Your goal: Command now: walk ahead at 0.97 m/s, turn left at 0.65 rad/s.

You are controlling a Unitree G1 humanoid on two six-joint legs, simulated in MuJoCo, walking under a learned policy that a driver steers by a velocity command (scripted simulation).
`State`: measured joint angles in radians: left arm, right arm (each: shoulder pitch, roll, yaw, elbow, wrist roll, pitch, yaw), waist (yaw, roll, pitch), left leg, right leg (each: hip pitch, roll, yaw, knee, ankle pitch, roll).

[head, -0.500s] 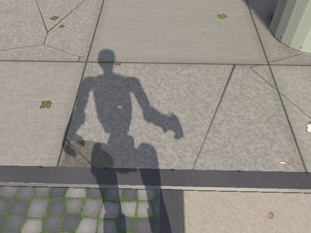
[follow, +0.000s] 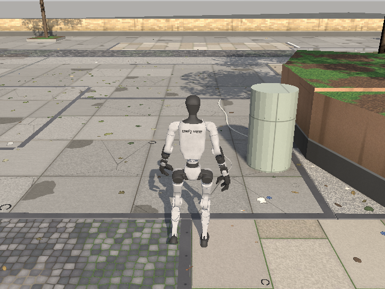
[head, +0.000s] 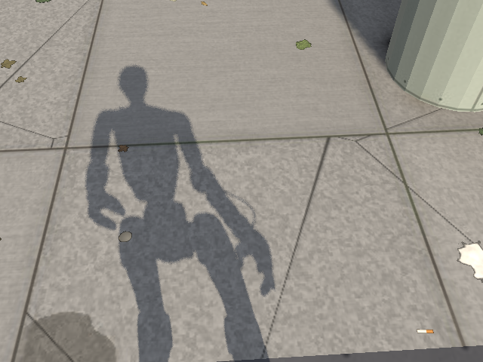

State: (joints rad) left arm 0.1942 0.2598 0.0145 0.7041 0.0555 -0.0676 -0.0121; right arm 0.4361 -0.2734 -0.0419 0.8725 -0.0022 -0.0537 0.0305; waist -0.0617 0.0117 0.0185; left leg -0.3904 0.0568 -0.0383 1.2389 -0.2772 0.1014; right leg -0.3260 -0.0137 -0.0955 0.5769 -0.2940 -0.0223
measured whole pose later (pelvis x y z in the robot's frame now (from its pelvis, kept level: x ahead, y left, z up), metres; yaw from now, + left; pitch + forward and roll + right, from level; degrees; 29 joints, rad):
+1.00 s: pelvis +0.51 +0.02 +0.01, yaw +20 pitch -1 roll +0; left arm 0.23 0.20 -0.01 0.91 0.01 -0.01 0.04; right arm 0.24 -0.21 0.00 1.01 -0.01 0.01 -0.03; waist -0.01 0.01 0.03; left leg -0.10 -0.06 -0.01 0.40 -0.29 0.05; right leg -0.24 0.02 -0.05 0.43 -0.18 -0.05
